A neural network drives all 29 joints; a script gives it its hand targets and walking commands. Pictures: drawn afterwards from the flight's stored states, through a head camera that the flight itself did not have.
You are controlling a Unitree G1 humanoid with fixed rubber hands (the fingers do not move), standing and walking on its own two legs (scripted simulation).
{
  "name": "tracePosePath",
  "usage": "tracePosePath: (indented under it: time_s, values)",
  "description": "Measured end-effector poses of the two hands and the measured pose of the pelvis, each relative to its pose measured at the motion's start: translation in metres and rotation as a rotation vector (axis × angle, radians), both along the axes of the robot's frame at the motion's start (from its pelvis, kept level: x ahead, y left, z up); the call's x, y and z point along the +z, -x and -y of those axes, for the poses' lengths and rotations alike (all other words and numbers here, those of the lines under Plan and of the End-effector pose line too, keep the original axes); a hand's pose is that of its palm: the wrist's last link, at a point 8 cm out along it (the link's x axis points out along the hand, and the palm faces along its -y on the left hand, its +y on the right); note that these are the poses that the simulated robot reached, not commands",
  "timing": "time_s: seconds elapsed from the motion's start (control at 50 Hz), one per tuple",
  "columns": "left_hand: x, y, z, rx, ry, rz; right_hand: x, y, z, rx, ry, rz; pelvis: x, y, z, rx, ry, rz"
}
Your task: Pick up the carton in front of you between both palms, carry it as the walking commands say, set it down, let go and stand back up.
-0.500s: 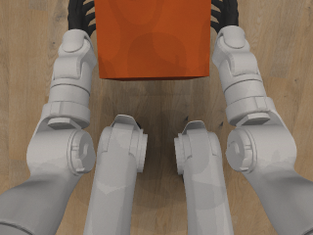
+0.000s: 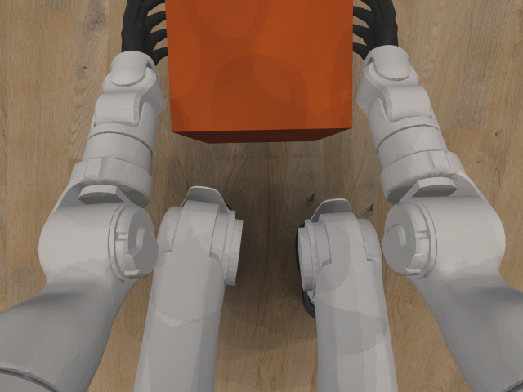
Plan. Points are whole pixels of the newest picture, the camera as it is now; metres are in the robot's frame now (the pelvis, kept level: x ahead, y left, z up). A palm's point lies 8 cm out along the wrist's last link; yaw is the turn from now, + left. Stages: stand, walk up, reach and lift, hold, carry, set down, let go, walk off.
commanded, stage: set down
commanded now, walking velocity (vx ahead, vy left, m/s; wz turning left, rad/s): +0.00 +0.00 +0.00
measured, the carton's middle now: (260, 71) +0.50 +0.04 -0.24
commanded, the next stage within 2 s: let go in 1.90 s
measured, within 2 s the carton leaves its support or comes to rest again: rests again in 0.54 s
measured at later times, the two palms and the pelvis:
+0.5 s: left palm (141, 53) +0.49 +0.20 -0.17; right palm (382, 46) +0.52 -0.11 -0.16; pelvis -0.01 +0.00 -0.01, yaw +0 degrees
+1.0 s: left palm (101, 45) +0.49 +0.24 -0.15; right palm (410, 43) +0.52 -0.14 -0.15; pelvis +0.00 +0.01 +0.00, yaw +0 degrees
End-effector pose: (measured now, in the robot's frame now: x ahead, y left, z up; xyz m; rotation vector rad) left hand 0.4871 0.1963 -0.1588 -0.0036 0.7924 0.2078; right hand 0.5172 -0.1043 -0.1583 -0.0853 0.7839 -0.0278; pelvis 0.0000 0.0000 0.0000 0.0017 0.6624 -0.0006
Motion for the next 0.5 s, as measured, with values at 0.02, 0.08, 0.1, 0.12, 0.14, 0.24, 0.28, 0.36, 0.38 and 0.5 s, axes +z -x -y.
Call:
tracePosePath:
  time_s: [0.02, 0.08, 0.1, 0.12, 0.14, 0.24, 0.28, 0.36, 0.38, 0.5]
  values:
    - [-0.0016, -0.0001, 0.0003, -0.002, 0.000, -0.002, -0.0013, -0.0002, 0.0004, 0.002, 0.001, -0.002, -0.0004, -0.0001, -0.0002, -0.001, 0.000, 0.002]
    - [-0.0043, -0.0010, 0.0005, -0.005, 0.007, 0.002, -0.0044, -0.0012, 0.0019, 0.004, -0.001, -0.003, -0.0019, -0.0005, -0.0005, -0.002, -0.001, 0.007]
    - [-0.0044, -0.0013, 0.0003, -0.007, 0.008, 0.003, -0.0045, -0.0016, 0.0022, 0.007, -0.005, -0.003, -0.0024, -0.0005, -0.0005, -0.002, -0.001, 0.008]
    - [-0.0044, -0.0015, 0.0001, -0.009, 0.009, 0.003, -0.0045, -0.0019, 0.0023, 0.011, -0.006, -0.003, -0.0030, -0.0003, -0.0006, -0.002, -0.001, 0.010]
    - [-0.0044, -0.0016, -0.0001, -0.012, 0.009, 0.003, -0.0045, -0.0021, 0.0025, 0.014, -0.006, -0.003, -0.0035, 0.0000, -0.0005, -0.002, -0.002, 0.011]
    - [-0.0046, -0.0020, -0.0007, -0.024, 0.010, 0.004, -0.0048, -0.0027, 0.0034, 0.030, -0.010, -0.003, -0.0055, 0.0023, -0.0001, -0.002, -0.004, 0.023]
    - [-0.0048, -0.0020, -0.0010, -0.028, 0.012, 0.005, -0.0050, -0.0029, 0.0038, 0.036, -0.013, -0.002, -0.0061, 0.0032, 0.0003, -0.002, -0.005, 0.027]
    - [-0.0051, -0.0022, -0.0017, -0.036, 0.017, 0.007, -0.0054, -0.0034, 0.0047, 0.047, -0.021, -0.002, -0.0069, 0.0045, 0.0011, -0.002, -0.007, 0.032]
    - [-0.0052, -0.0023, -0.0019, -0.039, 0.018, 0.007, -0.0056, -0.0036, 0.0050, 0.050, -0.023, -0.002, -0.0070, 0.0048, 0.0013, -0.002, -0.007, 0.032]
    - [-0.0068, -0.0037, -0.0020, -0.058, 0.026, 0.012, -0.0067, -0.0056, 0.0063, 0.075, -0.027, 0.005, -0.0081, 0.0062, 0.0023, -0.004, -0.007, 0.040]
